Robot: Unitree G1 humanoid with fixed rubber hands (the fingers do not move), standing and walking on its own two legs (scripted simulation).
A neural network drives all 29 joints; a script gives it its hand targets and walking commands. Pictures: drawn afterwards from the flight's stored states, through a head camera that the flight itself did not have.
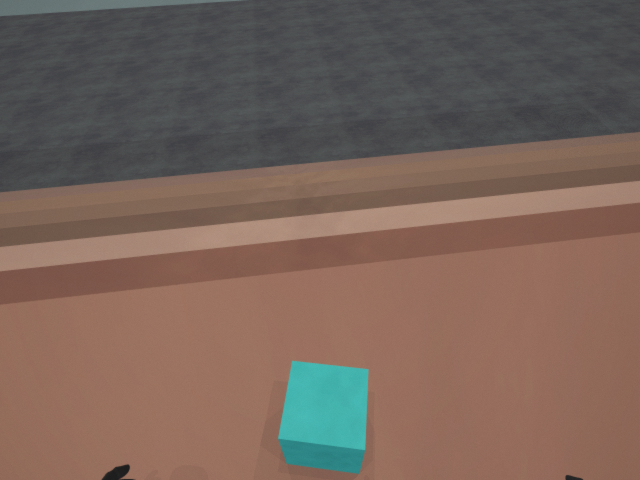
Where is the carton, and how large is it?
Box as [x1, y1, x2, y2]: [278, 361, 367, 473]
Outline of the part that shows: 292,361 278,436 286,462 291,464 358,473 364,452 367,369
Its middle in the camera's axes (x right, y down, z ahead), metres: +0.02 +0.50 +1.08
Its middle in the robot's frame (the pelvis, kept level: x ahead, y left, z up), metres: +0.41 +0.03 -0.66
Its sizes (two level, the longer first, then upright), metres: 0.210 0.200 0.250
